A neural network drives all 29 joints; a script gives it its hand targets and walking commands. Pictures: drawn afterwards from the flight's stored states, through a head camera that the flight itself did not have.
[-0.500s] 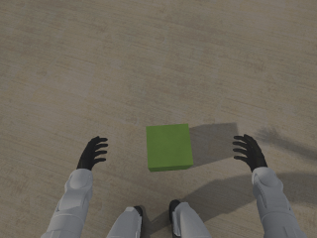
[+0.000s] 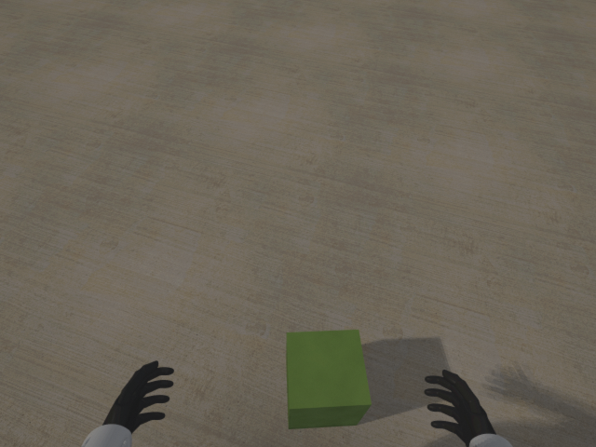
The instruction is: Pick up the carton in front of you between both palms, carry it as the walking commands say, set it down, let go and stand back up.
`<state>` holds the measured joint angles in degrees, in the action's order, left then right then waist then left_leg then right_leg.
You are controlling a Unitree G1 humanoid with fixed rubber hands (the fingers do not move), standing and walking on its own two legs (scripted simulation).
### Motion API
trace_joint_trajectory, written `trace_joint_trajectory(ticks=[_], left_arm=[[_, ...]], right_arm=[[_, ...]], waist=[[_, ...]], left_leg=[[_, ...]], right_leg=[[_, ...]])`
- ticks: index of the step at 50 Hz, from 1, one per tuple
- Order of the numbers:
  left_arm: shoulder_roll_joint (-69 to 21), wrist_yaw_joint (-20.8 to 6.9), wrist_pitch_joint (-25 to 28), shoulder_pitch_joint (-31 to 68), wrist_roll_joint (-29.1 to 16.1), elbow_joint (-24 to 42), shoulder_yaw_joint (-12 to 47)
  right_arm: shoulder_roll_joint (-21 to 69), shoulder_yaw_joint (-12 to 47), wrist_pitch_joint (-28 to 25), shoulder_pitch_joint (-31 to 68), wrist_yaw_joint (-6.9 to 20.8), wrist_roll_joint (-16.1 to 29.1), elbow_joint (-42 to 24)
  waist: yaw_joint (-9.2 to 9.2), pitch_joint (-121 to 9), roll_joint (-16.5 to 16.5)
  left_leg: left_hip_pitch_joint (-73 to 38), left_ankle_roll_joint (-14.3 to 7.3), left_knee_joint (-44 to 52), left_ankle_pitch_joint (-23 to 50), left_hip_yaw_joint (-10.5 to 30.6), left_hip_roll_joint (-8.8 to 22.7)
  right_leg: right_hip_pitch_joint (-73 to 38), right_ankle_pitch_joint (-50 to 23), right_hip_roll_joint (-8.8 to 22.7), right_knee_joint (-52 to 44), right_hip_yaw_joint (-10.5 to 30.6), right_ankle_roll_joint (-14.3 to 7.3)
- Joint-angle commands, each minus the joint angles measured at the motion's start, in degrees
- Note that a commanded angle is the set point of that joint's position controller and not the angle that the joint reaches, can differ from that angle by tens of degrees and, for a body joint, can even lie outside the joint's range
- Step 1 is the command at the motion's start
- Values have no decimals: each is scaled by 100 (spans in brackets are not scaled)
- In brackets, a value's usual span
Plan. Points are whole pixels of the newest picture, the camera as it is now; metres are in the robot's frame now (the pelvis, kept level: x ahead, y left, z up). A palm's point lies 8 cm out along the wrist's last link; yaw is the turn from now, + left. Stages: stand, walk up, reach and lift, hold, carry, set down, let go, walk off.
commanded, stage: let go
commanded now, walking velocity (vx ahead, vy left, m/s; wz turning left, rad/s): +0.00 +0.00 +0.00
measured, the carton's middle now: (322, 380) +0.39 -0.08 -0.65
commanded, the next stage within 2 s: stand in 0.24 s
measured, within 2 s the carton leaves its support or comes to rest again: neither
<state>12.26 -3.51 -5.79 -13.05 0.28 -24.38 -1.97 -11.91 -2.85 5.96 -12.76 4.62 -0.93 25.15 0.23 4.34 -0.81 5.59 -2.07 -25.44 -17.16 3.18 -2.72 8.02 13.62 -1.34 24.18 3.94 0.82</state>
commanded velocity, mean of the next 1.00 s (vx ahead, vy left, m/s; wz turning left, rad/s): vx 0.00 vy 0.00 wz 0.00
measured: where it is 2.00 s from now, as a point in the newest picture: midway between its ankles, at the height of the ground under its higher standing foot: outside the picture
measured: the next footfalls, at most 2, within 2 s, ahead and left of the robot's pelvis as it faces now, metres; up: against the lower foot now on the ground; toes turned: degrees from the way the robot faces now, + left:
none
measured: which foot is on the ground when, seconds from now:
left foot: down 0.00-1.00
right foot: down 0.00-1.00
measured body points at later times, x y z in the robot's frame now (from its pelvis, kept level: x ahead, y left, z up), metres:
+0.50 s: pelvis +0.03 -0.01 -0.01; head +0.03 +0.00 +0.44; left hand +0.15 +0.24 -0.13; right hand +0.13 -0.29 -0.10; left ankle -0.04 +0.10 -0.74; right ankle +0.00 -0.13 -0.74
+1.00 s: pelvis +0.04 -0.01 -0.02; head +0.04 -0.01 +0.43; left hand +0.17 +0.23 -0.15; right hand +0.08 -0.29 -0.13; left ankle -0.04 +0.10 -0.74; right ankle +0.00 -0.13 -0.74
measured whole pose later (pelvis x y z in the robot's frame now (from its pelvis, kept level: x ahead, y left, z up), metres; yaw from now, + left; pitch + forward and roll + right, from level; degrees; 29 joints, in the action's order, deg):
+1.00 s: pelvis +0.04 -0.01 -0.02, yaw -7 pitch +3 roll +0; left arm 14.6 1.8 0.5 -17.0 1.2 -43.8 -0.1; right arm -14.9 -0.2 1.0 -22.0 -3.3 -0.9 37.5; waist -1.7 -3.8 0.5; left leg 12.5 -0.7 -37.0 -27.7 -5.0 1.1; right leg 19.4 23.3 -5.1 40.0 8.7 -0.6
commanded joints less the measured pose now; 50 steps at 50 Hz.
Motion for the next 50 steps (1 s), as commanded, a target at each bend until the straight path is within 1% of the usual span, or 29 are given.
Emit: trace_joint_trajectory(ticks=[1,6,10,11,12,13,14,15,16,17,18,19,20,22,24,26,36,41,50], left_arm=[[379,13,-69,275,28,565,-129],[392,8,-148,253,62,541,-177],[397,1,-151,283,70,575,-173],[465,159,-458,401,175,871,-125],[411,232,-542,305,105,814,-87],[943,363,215,-500,138,-407,-217],[991,463,542,-435,238,-519,-185],[838,468,744,-179,270,-536,-153],[741,449,879,-61,244,-605,-124],[690,412,969,-32,204,-704,-109],[727,380,1039,-23,176,-808,-108],[767,366,1085,-45,153,-919,-111],[799,365,1108,-101,140,-1018,-112],[844,385,1106,-266,135,-1192,-105],[857,406,1067,-400,134,-1324,-85],[857,419,1019,-468,133,-1410,-63],[848,488,848,-576,88,-1602,4],[843,524,772,-553,79,-1625,21],[860,558,670,-506,93,-1617,40]], right_arm=[[-651,-219,81,301,15,-48,-595],[-626,-222,147,242,-16,-55,-674],[-599,-205,152,220,-33,-33,-707],[-674,-189,-31,-159,-124,82,-469],[-655,-159,-78,-116,-174,121,-456],[-836,-209,-371,-67,-459,-274,166],[-925,-188,-518,-211,-585,-356,120],[-939,-156,-634,-167,-623,-330,197],[-921,-121,-733,-110,-631,-275,244],[-888,-100,-816,-90,-632,-216,297],[-885,-73,-894,-67,-620,-179,348],[-870,-55,-951,-94,-615,-149,391],[-884,-48,-983,-142,-619,-126,434],[-920,-33,-983,-288,-645,-80,513],[-927,-3,-933,-411,-674,-41,555],[-949,20,-874,-514,-700,-21,578],[-1015,66,-711,-912,-783,14,715],[-996,76,-640,-1025,-802,15,795],[-984,66,-538,-1168,-808,-9,918]], waist=[[2,15,-224],[30,-125,-93],[23,-222,-75],[-105,-520,-278],[-70,-492,-182],[30,-218,434],[-115,94,535],[-119,154,358],[-122,19,238],[-126,-258,132],[-121,-629,102],[-138,-880,149],[-145,-1040,159],[-147,-1157,53],[-149,-1116,-64],[-151,-1034,-107],[-148,-914,13],[-159,-862,51],[-183,-698,80]], left_leg=[[949,254,824,824,-58,344],[572,282,624,1405,-53,291],[420,294,517,1554,-88,243],[355,318,367,1615,-106,133],[397,315,282,1690,-66,155],[310,330,130,-587,-95,646],[491,328,193,-1013,149,716],[727,283,175,-1107,216,762],[761,259,146,-994,272,819],[693,250,61,-711,270,841],[601,244,-42,-337,260,845],[533,242,-162,82,208,833],[469,243,-281,505,164,826],[394,235,-475,1173,85,831],[404,222,-588,1559,22,858],[469,210,-648,1713,-37,878],[559,138,-819,2112,-311,870],[541,93,-826,2022,-413,854],[556,31,-736,1538,-500,843]], right_leg=[[-961,-651,-230,3,-445,-23],[-898,-954,-240,-36,-379,-31],[-839,-1133,-215,-35,-350,-36],[-956,-1398,-235,79,-244,-33],[-899,-1457,-210,165,-247,-28],[655,138,461,-220,163,196],[1141,949,463,-364,405,157],[1355,1005,441,-302,482,117],[1376,713,424,-178,532,59],[1263,229,406,-16,545,16],[1083,-364,404,140,580,-25],[939,-924,429,280,623,-69],[861,-1330,426,403,652,-110],[848,-1718,386,577,665,-165],[934,-1703,333,684,654,-191],[1014,-1606,289,765,650,-200],[1080,-1842,185,1114,688,-258],[1100,-1827,147,1194,711,-282],[1183,-1604,104,1200,781,-302]])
